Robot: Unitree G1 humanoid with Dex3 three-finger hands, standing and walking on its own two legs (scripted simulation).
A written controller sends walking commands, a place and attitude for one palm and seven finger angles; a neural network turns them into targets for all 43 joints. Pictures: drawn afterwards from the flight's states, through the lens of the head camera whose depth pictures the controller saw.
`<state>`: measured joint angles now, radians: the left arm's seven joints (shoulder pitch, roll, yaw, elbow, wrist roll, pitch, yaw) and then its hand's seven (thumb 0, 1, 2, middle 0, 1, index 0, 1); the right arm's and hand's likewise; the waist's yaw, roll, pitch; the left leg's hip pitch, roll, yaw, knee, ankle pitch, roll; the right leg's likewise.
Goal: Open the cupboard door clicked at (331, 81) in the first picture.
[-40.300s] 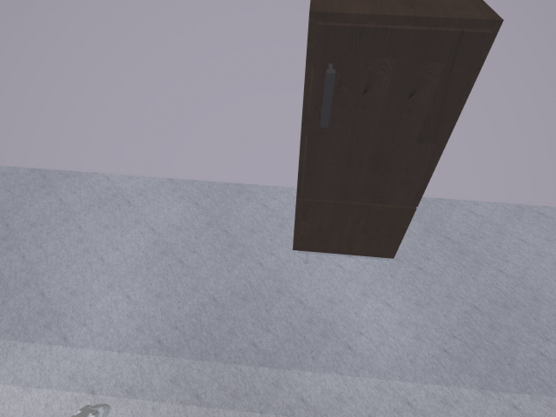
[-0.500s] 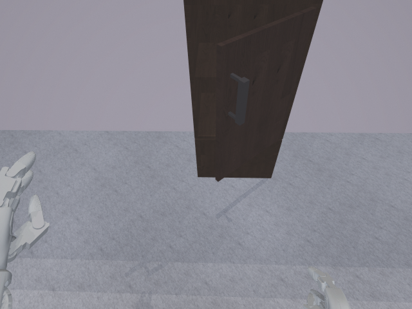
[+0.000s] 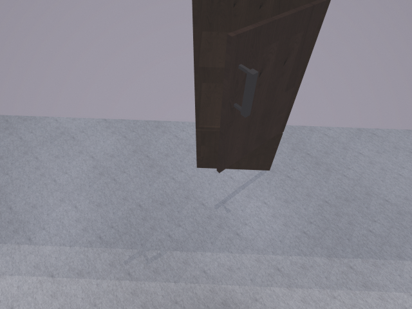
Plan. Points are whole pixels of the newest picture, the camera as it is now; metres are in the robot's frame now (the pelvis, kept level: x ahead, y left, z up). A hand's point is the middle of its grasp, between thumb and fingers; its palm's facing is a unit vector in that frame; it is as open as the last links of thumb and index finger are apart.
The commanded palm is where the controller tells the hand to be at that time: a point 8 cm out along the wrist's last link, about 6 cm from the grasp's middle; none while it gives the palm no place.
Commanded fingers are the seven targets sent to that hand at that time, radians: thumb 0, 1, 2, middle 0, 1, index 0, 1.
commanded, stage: let the arm hang, fingers relaxed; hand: left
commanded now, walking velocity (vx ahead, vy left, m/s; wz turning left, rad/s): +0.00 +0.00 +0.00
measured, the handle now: (243, 91) +0.70 -0.08 +0.01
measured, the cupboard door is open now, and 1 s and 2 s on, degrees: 41 41 41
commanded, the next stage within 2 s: look to check the result in 0.56 s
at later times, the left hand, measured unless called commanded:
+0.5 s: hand out of the picture -0.01 +0.16 -0.18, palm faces +0.02 -0.99 -0.13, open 7.4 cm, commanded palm none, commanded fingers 0.00 0.90 0.90 -0.20 -0.30 -0.20 -0.30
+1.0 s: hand out of the picture +0.00 +0.19 -0.18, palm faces +0.01 -0.99 -0.17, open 7.4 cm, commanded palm none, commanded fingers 0.00 0.90 0.90 -0.20 -0.30 -0.20 -0.30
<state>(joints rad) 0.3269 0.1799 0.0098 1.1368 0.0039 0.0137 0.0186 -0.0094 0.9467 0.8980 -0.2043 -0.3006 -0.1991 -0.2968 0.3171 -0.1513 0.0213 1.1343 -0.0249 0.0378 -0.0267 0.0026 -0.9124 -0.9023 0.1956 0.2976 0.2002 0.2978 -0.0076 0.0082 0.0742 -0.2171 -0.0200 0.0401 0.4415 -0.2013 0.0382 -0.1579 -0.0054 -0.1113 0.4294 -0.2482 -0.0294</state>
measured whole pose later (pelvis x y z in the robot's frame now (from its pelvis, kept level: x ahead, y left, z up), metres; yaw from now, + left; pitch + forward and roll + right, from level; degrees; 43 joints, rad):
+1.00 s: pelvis +0.02 +0.03 +0.00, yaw -1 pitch -1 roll +0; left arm 0.30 0.13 0.01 1.16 0.01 -0.01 0.03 0.00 0.91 0.90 -0.20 -0.30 -0.20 -0.30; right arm 0.29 -0.13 0.02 1.16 -0.02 -0.01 -0.04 0.00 -0.91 -0.90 0.20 0.30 0.20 0.30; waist -0.01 0.00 0.05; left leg -0.16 -0.06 0.08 0.39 -0.22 0.08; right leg -0.13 -0.05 -0.07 0.42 -0.27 0.02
